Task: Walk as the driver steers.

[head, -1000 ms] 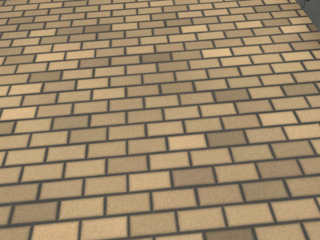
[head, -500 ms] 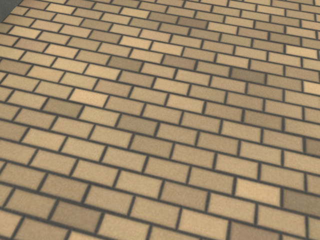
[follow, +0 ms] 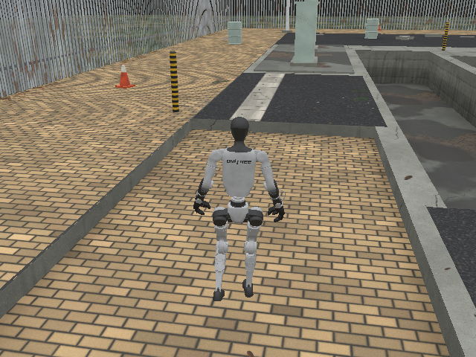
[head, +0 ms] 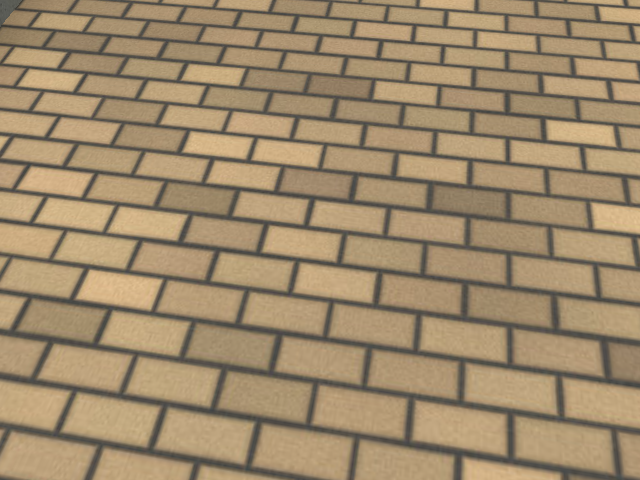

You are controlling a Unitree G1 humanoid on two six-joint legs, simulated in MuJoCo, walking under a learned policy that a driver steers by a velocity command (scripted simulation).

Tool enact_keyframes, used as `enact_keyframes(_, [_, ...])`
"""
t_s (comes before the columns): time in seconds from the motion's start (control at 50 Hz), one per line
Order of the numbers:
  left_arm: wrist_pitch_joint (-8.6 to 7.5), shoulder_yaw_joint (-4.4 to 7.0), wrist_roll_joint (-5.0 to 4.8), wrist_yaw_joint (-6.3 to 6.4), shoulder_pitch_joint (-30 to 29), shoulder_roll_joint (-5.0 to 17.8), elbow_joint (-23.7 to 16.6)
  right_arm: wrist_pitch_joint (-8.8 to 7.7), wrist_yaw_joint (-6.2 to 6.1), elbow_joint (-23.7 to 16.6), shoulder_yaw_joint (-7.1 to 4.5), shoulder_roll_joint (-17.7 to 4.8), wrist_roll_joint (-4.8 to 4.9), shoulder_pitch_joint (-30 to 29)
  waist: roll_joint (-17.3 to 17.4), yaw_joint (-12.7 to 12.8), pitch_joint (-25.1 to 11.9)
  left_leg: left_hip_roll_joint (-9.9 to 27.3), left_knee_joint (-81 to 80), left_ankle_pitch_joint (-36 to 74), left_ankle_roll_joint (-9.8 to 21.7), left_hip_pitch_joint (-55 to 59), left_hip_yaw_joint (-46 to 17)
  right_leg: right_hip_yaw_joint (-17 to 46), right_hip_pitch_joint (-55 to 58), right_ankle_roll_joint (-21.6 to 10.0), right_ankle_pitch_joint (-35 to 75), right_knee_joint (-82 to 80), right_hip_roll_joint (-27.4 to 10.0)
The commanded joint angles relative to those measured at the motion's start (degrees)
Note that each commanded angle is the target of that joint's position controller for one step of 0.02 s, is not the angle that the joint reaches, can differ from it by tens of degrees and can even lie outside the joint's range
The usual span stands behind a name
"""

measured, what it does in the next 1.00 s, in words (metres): steps on the spot, turning right: left foot, then right foot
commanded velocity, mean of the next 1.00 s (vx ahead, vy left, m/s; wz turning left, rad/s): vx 0.04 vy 0.00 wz -0.40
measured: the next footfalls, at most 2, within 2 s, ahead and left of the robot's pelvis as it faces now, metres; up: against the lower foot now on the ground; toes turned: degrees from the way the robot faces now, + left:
left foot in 0.32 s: +0.18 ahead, +0.14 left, +0.00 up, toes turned -18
right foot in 0.74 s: +0.06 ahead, -0.10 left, +0.00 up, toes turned -27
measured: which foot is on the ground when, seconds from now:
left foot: up 0.00-0.30, down 0.32-0.74, up 0.76-1.00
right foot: down 0.00-0.34, up 0.36-0.72, down 0.74-1.00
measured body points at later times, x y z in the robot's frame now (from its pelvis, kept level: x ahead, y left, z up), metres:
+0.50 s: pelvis +0.08 +0.04 +0.01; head +0.12 +0.06 +0.46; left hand +0.31 +0.29 -0.09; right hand +0.15 -0.26 -0.07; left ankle +0.14 +0.15 -0.73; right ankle +0.03 -0.08 -0.65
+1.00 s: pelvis +0.07 -0.01 +0.01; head +0.08 -0.03 +0.46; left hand +0.33 +0.13 -0.08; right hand +0.03 -0.30 -0.12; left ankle +0.12 +0.15 -0.69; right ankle +0.03 -0.08 -0.73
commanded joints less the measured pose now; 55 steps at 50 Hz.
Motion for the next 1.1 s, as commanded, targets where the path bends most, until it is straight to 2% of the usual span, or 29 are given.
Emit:
enact_keyframes(0.02, [0.76, 2.69, 0.45, 0.87, 0.9, 8.8, -4.0, 0.48, -0.98, -4.1, -1.83, -5.4, -0.12, 3.0, -5.6, -1.5, -9.4, 2.9, -6.1, 1.8, -1.1, -6.0, -1.7, 19.0, 12.0, -10.7, 18.1, -9.8, -14.6])
enact_keyframes(0.08, [1.46, 3.56, 0.20, 1.83, 1.3, 10.5, -4.0, 0.69, -1.70, -3.5, -1.61, -4.4, -0.57, 2.7, -6.2, -1.3, -11.8, 1.8, -13.5, 5.0, -2.7, -3.7, -1.3, 17.8, 10.0, -11.1, 21.4, -8.9, -13.8])
enact_keyframes(0.12, [2.39, 3.83, -0.40, 2.56, 0.8, 10.9, -4.3, 1.06, -1.76, -3.4, -1.72, -4.5, -0.43, 1.2, -6.2, -0.9, -12.8, 1.4, -17.0, 9.5, -3.2, -2.4, -2.0, 18.3, 8.8, -9.8, 13.4, -9.0, -12.7])
enact_keyframes(0.2, [4.05, 3.90, -0.54, 3.34, 0.5, 10.5, -4.7, 0.81, -1.28, -4.6, -1.82, -4.0, 0.00, -3.3, -8.4, 0.5, -10.2, 0.3, -24.5, 12.1, -3.0, -0.9, -2.9, 21.7, 6.8, -7.9, -3.1, -9.5, -10.8])
enact_keyframes(0.26, [4.71, 4.01, -0.54, 3.36, 1.4, 10.3, -4.9, -0.53, -0.64, -5.0, -2.13, -4.4, 0.40, -4.4, -10.0, 1.2, -9.9, -0.5, -31.7, 10.6, -2.0, 1.4, -3.2, 25.6, 9.9, -7.4, -0.2, -7.0, -11.2])
enact_keyframes(0.3, [5.13, 3.86, -1.14, 3.43, 0.2, 9.7, -5.3, -1.37, -0.20, -4.2, -2.59, -4.7, 0.62, -1.9, -10.2, -0.8, -9.8, -0.4, -43.0, 15.8, -0.5, 7.3, -2.4, 26.8, 10.5, -5.7, 3.0, -3.8, -9.8])
enact_keyframes(0.32, [5.26, 3.49, -1.39, 3.51, 0.9, 8.4, -5.4, -1.60, -0.25, -3.8, -3.18, -6.2, 0.30, -0.6, -8.8, -1.1, -10.0, 3.1, -48.3, 20.9, 1.0, 12.7, -3.8, 25.6, 8.2, -3.4, -0.9, -0.9, -7.5])
enact_keyframes(0.34, [5.27, 2.61, -0.70, 3.31, 4.1, 5.2, -5.3, -1.26, -0.67, -4.6, -3.95, -10.0, -0.71, -0.8, 1.7, 1.1, -11.9, 15.3, -49.7, 27.1, 5.8, 19.0, -13.6, 18.7, 2.6, 0.0, -17.9, 9.8, -2.5])
enact_keyframes(0.36, [4.71, 3.09, -1.02, 3.21, 3.1, 6.6, -7.3, -0.49, -0.51, -4.1, -4.60, -12.4, -2.80, -1.4, 15.9, 1.9, -7.9, 23.2, -52.0, 36.5, 14.9, 17.4, -25.8, 7.6, -8.5, 3.1, -30.7, 20.1, 4.8])
enact_keyframes(0.38, [4.25, 4.41, -0.06, 3.10, 5.1, 11.1, -6.1, -0.52, -0.54, -5.1, -4.04, -9.6, -2.45, -2.4, 11.9, 1.4, -8.5, 25.5, -51.2, 37.9, 18.0, 16.7, -26.1, 7.8, -9.5, 5.6, -30.4, 31.9, 0.5])
enact_keyframes(0.4, [4.56, 5.18, -0.73, 3.02, 5.8, 12.4, -4.6, -0.47, -0.79, -5.6, -3.25, -6.7, -1.73, -4.4, 7.8, 1.7, -7.9, 22.1, -49.9, 37.4, 16.0, 16.3, -19.8, 7.5, -9.6, 6.7, -26.8, 36.5, -0.4])
enact_keyframes(0.42, [5.38, 5.21, -0.96, 3.33, 6.8, 11.2, -3.3, -0.27, -0.91, -6.0, -2.96, -5.5, -1.00, -6.1, 5.6, 2.2, -7.1, 18.4, -49.0, 35.5, 13.6, 16.4, -14.4, 6.7, -10.0, 8.0, -23.9, 39.1, -1.0])
enact_keyframes(0.44, [6.02, 4.99, -0.88, 3.51, 6.6, 10.1, -3.2, -0.10, -1.07, -6.0, -2.79, -5.1, -0.31, -6.8, 5.7, 1.8, -6.4, 17.2, -48.7, 36.0, 12.9, 16.8, -11.8, 6.1, -11.5, 9.0, -21.3, 41.4, -1.5])
enact_keyframes(0.48, [6.44, 4.14, -1.29, 3.20, 4.7, 7.4, -4.3, 0.48, -1.38, -5.6, -2.74, -5.2, -0.47, -6.0, 6.9, 0.7, -5.6, 15.0, -49.4, 38.2, 13.0, 16.6, -6.4, 3.0, -11.2, 10.2, -18.4, 39.7, -2.2])
enact_keyframes(0.54, [6.21, 3.42, -1.44, 2.76, 0.5, 5.8, -6.7, 1.36, -1.80, -4.7, -3.42, -6.5, -0.79, -3.5, 9.1, -1.9, -7.0, 16.4, -49.4, 38.7, 14.6, 21.5, -4.6, 1.1, -10.9, 11.1, -17.5, 31.6, -4.4])
enact_keyframes(0.6, [6.13, 2.90, -1.07, 1.95, -0.4, 5.1, -7.8, 1.77, -1.42, -4.5, -4.33, -8.6, -0.37, -4.4, 9.9, -2.3, -8.3, 17.9, -49.3, 38.9, 14.9, 20.2, -2.0, -1.3, -4.1, 10.1, -17.6, 22.7, -6.0])
enact_keyframes(0.66, [6.47, 3.34, -1.06, 1.29, 0.2, 6.1, -8.2, 1.74, -0.68, -3.9, -4.84, -9.5, 0.46, -4.6, 10.4, -2.1, -8.3, 19.2, -48.3, 38.3, 14.6, 19.5, -0.7, -3.7, 0.8, 8.4, -16.6, 15.2, -5.6])
enact_keyframes(0.72, [6.47, 3.67, -0.66, 0.90, 4.9, 5.6, -6.6, 1.55, -0.39, -2.8, -4.58, -9.0, 2.24, -5.4, 8.6, 1.1, -8.3, 17.7, -42.6, 35.5, 11.1, 16.1, 1.2, -5.2, 11.3, 4.1, -6.0, -2.2, -3.4])
enact_keyframes(0.74, [6.37, 4.15, -0.46, 1.30, 6.4, 7.3, -6.2, 1.24, -0.14, -1.3, -3.91, -6.8, 1.99, -2.2, 4.0, 1.1, -9.0, 15.2, -37.7, 28.7, 6.9, 10.7, 4.3, -1.4, 19.2, 2.1, 2.8, -7.2, -4.8])
enact_keyframes(0.76, [6.20, 5.28, -0.15, 2.31, 7.7, 13.3, -7.1, 0.88, 0.44, -2.7, -2.22, -2.2, -1.33, -1.1, -13.6, -0.8, -11.6, 9.1, -22.4, 4.1, 0.6, -2.4, 10.2, 17.0, 29.8, -2.9, 24.9, -6.6, -19.6])
enact_keyframes(0.78, [5.19, 4.36, 1.69, 2.06, 5.8, 12.2, -7.9, 0.98, -0.10, -4.0, -2.43, -3.2, -1.08, -5.3, -16.9, 1.7, -11.4, 4.6, -12.8, -10.9, -1.7, -8.4, 5.6, 23.3, 23.3, -13.9, 29.3, -6.9, -28.2])
enact_keyframes(0.8, [4.01, 3.16, 2.35, 1.75, 5.3, 8.4, -7.4, 1.38, -0.40, -3.3, -3.26, -6.2, 0.07, -6.5, -10.9, 2.9, -11.1, 6.3, -8.1, -9.8, -1.8, -6.7, 1.9, 18.9, 20.4, -14.4, 24.6, -8.0, -25.4])
enact_keyframes(0.82, [3.15, 2.16, 2.24, 1.67, 2.8, 5.7, -6.2, 1.77, -0.36, -2.2, -3.30, -5.7, 0.76, -5.5, -9.9, 1.1, -9.7, 6.9, -8.4, -6.4, -1.6, -5.7, 0.7, 13.9, 19.1, -11.2, 19.5, -8.0, -21.5])
enact_keyframes(0.84, [2.70, 1.73, 1.76, 1.66, 0.4, 4.5, -5.6, 2.24, -0.58, -0.2, -3.23, -4.9, 0.71, -3.6, -8.7, 0.1, -9.0, 7.4, -10.4, -3.1, -1.9, -4.9, 0.4, 10.8, 18.9, -8.4, 15.4, -8.3, -18.9])
enact_keyframes(0.86, [2.32, 1.23, 1.35, 1.78, -1.4, 3.5, -4.9, 2.69, -0.72, 0.8, -3.28, -5.0, 0.31, -2.5, -9.4, -0.5, -7.9, 7.3, -11.4, 0.6, -2.6, -2.9, 0.0, 8.6, 17.4, -7.5, 17.7, -8.5, -18.0])
enact_keyframes(0.88, [2.13, 0.89, 1.56, 2.02, -1.8, 3.0, -4.2, 2.85, -0.59, 1.7, -3.22, -4.7, 0.51, -1.2, -9.6, -1.2, -7.7, 6.7, -12.1, 3.0, -3.1, 0.0, 0.0, 6.4, 15.8, -7.3, 19.7, -8.6, -17.1])
enact_keyframes(0.92, [2.09, 1.01, 1.93, 2.40, -2.9, 3.1, -3.3, 2.92, -0.35, 2.3, -2.84, -4.1, 1.22, -0.6, -9.2, -1.1, -7.3, 6.2, -17.7, 5.3, -3.4, 2.7, 0.3, 3.5, 15.9, -7.0, 17.5, -8.7, -16.1])
enact_keyframes(1.0, [3.40, 2.65, 1.23, 3.38, -1.4, 7.4, -1.5, 3.29, -0.58, 0.4, -2.85, -5.4, 1.49, -3.5, -8.4, 1.6, -5.4, 5.7, -20.5, 1.5, -3.1, 0.5, 2.2, 6.8, 18.7, -9.8, 12.9, -8.8, -20.4])
enact_keyframes(1.1, [4.15, 3.31, 0.86, 3.77, -3.0, 7.6, -0.6, 3.85, -0.36, -0.5, -2.77, -4.3, 1.47, -2.9, -7.0, 1.4, -4.8, 6.3, -20.2, -0.7, -2.1, -0.7, 3.5, 6.9, 19.7, -11.2, 14.2, -9.1, -23.4])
